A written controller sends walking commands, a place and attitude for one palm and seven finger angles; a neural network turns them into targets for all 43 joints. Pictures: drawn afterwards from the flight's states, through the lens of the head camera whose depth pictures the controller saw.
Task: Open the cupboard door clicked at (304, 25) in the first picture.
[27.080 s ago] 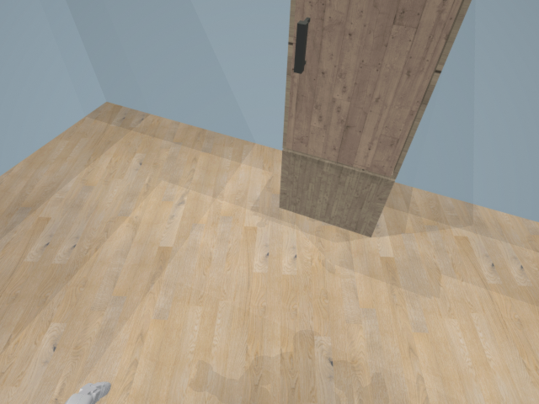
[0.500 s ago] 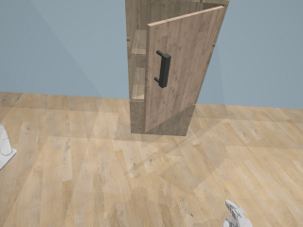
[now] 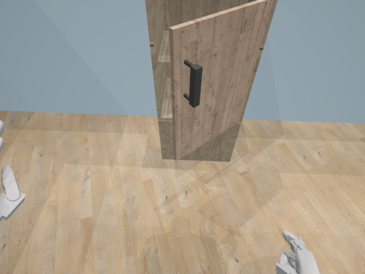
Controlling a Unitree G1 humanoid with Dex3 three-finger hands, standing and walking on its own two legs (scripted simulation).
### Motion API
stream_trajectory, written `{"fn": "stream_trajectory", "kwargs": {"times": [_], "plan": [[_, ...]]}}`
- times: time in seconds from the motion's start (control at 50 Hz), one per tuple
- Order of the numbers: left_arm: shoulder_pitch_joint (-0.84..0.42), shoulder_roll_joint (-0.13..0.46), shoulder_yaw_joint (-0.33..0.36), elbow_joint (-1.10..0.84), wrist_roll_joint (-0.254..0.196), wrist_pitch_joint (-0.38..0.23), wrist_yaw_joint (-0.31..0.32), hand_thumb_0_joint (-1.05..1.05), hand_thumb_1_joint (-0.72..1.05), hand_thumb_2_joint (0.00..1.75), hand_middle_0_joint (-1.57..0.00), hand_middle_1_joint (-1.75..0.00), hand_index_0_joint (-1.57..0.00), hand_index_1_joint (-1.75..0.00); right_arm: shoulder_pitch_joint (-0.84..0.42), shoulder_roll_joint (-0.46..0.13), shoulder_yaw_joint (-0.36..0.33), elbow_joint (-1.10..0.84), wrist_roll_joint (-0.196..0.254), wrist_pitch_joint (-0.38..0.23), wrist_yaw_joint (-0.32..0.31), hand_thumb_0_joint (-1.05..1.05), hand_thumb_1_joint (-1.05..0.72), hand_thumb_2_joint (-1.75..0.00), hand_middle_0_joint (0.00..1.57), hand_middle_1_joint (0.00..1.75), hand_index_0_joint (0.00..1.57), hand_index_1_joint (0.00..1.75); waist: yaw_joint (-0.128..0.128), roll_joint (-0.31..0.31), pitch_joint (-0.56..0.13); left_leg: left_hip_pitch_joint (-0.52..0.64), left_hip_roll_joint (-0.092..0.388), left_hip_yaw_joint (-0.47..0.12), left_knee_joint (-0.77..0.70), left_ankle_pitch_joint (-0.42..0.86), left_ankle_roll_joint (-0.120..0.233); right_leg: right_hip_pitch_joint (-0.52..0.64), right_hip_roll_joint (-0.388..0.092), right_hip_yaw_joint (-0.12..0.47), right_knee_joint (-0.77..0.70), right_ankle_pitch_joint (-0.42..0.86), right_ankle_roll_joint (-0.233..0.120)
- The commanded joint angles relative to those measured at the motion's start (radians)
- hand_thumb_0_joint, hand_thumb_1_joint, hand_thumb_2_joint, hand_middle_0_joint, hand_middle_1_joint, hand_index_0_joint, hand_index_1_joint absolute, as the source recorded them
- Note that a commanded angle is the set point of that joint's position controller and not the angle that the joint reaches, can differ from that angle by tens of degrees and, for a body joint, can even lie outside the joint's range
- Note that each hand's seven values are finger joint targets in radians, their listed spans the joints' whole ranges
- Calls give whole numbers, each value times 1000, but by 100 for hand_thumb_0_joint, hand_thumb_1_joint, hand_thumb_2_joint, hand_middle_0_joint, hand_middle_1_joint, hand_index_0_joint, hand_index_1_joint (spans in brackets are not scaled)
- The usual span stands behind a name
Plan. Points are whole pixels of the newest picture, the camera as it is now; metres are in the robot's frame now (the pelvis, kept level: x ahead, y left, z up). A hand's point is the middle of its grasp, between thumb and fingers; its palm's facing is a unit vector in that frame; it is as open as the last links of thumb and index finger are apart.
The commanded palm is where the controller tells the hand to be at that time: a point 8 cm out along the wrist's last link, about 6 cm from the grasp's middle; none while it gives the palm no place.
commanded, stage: stop stepping back and stand still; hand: left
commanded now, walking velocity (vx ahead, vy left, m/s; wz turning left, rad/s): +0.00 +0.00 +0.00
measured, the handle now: (190, 83) +0.65 +0.02 +0.06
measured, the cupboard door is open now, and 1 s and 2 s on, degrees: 40 40 40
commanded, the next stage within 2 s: let the arm hang, fingers relaxed in 0.14 s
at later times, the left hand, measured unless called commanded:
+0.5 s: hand out of the picture +0.09 +0.21 -0.15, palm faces -0.02 -0.97 -0.26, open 7.4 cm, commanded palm none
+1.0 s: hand out of the picture -0.04 +0.21 -0.16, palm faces +0.06 -0.97 -0.24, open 7.3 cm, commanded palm none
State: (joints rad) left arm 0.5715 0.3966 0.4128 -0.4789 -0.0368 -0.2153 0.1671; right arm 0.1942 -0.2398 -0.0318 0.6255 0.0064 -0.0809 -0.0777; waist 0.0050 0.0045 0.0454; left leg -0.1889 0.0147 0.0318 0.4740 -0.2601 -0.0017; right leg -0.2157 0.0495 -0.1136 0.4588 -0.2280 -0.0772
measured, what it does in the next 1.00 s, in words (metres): stands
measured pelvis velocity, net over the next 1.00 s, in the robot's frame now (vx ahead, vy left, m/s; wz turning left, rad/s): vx -0.01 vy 0.02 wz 0.01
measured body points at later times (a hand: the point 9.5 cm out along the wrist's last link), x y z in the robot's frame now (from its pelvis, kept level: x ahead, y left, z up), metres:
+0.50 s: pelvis -0.01 +0.02 -0.01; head +0.02 +0.00 +0.44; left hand +0.09 +0.26 -0.13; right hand +0.09 -0.22 -0.15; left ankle +0.00 +0.12 -0.74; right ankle +0.02 -0.06 -0.74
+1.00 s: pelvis -0.01 +0.02 +0.00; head +0.00 +0.00 +0.45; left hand -0.04 +0.26 -0.15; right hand -0.04 -0.18 -0.17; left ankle +0.00 +0.12 -0.74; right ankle +0.02 -0.06 -0.74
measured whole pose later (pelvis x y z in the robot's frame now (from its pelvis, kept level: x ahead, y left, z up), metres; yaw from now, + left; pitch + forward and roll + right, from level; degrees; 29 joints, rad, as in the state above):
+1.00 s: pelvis -0.01 +0.02 +0.00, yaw +1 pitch -2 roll +0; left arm 0.30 0.15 0.01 1.15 0.01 0.00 0.03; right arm 0.32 -0.13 0.02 1.13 -0.02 0.02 -0.02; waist 0.00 0.04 0.05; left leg -0.17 -0.03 0.03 0.41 -0.20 0.03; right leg -0.21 0.01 -0.11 0.42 -0.18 -0.06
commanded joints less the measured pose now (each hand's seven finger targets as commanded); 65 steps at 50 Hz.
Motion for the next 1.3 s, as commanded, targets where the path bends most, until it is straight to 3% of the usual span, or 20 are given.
{"fn": "stream_trajectory", "kwargs": {"times": [0.0,0.12,0.16,0.2,0.22,0.24,0.26,0.28,0.32,0.36,0.38,0.42,0.46,0.5,0.58,0.7,0.78,0.88,1.06,1.28], "plan": [[-66,188,116,-177,3,-47,11,0,90,90,-20,-30,-20,-30,-95,-99,-18,-158,6,-56,-2,0,-90,-90,20,30,20,30,-6,131,-60,-61,87,-94,-100,202,35,87,-130,196,-94,186,73],[-32,185,106,-183,-7,-36,8,0,90,90,-20,-30,-20,-30,-73,-91,-14,-176,8,-59,5,0,-90,-90,20,30,20,30,0,27,-150,-37,61,-70,-64,200,25,155,-147,210,-107,258,68],[-32,188,110,-201,-9,-33,8,0,90,90,-20,-30,-20,-30,-70,-93,-14,-181,7,-56,8,0,-90,-90,20,30,20,30,-2,13,-160,-32,53,-69,-63,191,24,158,-150,212,-116,248,62],[-14,207,130,-198,-12,-30,9,0,90,90,-20,-30,-20,-30,-80,-96,-13,-183,4,-55,5,0,-90,-90,20,30,20,30,0,49,-149,-32,53,-72,-76,189,22,143,-148,205,-121,226,61],[-131,43,-306,612,87,100,-136,0,90,90,-20,-30,-20,-30,-116,-257,-51,71,3,-96,99,0,-90,-90,20,30,20,30,-55,29,-50,-120,89,-103,80,310,38,-28,-198,105,40,294,27],[-121,17,-270,653,72,167,-163,0,90,90,-20,-30,-20,-30,-16,-214,-52,80,-1,-34,96,0,-90,-90,20,30,20,30,-35,45,-115,-60,96,-100,52,362,39,-57,-171,150,58,239,10],[-111,-6,-278,641,69,188,-169,0,90,90,-20,-30,-20,-30,-7,-200,-43,61,-3,-14,89,0,-90,-90,20,30,20,30,-32,67,-104,-82,116,-111,30,340,54,-64,-144,122,82,145,26],[-145,-28,-290,672,67,192,-170,0,90,90,-20,-30,-20,-30,-15,-187,-32,64,-13,-2,88,0,-90,-90,20,30,20,30,-24,75,-116,-159,143,-168,-5,269,86,-56,-125,101,137,41,32],[-215,-22,-309,758,71,196,-168,0,90,90,-20,-30,-20,-30,-39,-188,-17,62,-26,9,82,0,-90,-90,20,30,20,30,-8,-54,-105,-217,167,-235,-44,295,120,0,-99,121,171,4,38],[-247,-1,-317,869,77,196,-167,0,90,90,-20,-30,-20,-30,-55,-185,-9,79,-28,22,77,0,-90,-90,20,30,20,30,10,-194,-134,-200,110,-186,-5,262,88,71,-146,163,67,133,27],[-270,14,-320,929,78,197,-165,0,90,90,-20,-30,-20,-30,-41,-172,-6,99,-25,32,75,0,-90,-90,20,30,20,30,1,-253,-153,-148,64,-141,35,211,66,64,-194,207,16,188,3],[-317,-3,-346,1047,67,204,-157,0,90,90,-20,-30,-20,-30,-1,-118,8,152,-27,57,74,0,-90,-90,20,30,20,30,-22,-213,-145,-55,12,-77,66,140,37,6,-259,237,-38,215,-41],[-346,-26,-367,1143,57,211,-151,0,90,90,-20,-30,-20,-30,18,-84,23,207,-29,72,73,0,-90,-90,20,30,20,30,-31,-64,-117,-9,22,-83,16,151,32,-26,-235,212,-49,131,-28],[-330,-38,-377,1232,52,211,-145,0,90,90,-20,-30,-20,-30,6,-87,32,245,-31,73,71,0,-90,-90,20,30,20,30,-11,89,-97,-40,64,-133,-65,187,42,22,-175,173,-37,72,10],[-275,-82,-369,1385,46,210,-140,0,90,90,-20,-30,-20,-30,30,-54,34,322,-33,81,60,0,-90,-90,20,30,20,30,5,216,-58,-119,67,-145,-135,29,41,104,-163,161,-93,-2,9],[-281,-97,-379,1508,45,205,-140,0,90,90,-20,-30,-20,-30,138,-34,27,408,-29,92,55,0,-90,-90,20,30,20,30,-8,10,23,-111,64,-137,-159,-57,44,43,-166,161,-167,-118,5],[-268,-114,-383,1555,44,203,-139,0,90,90,-20,-30,-20,-30,177,-20,28,447,-28,90,52,0,-90,-90,20,30,20,30,-16,-40,32,-74,60,-120,-153,-35,48,4,-171,170,-184,-141,7],[-246,-130,-384,1587,43,200,-134,0,90,90,-20,-30,-20,-30,190,1,33,477,-27,82,48,0,-90,-90,20,30,20,30,-12,-17,14,-64,65,-114,-163,13,49,30,-168,164,-163,-77,11],[-230,-157,-386,1611,43,201,-128,0,90,90,-20,-30,-20,-30,192,33,38,506,-28,82,44,0,-90,-90,20,30,20,30,-9,4,75,-68,63,-106,-173,21,44,1,-165,165,-162,-63,16],[-232,-161,-379,1610,44,193,-129,0,90,90,-20,-30,-20,-30,195,38,33,505,-28,77,40,0,-90,-90,20,30,20,30,-12,21,47,-54,61,-95,-164,48,39,30,-170,169,-168,-32,14]]}}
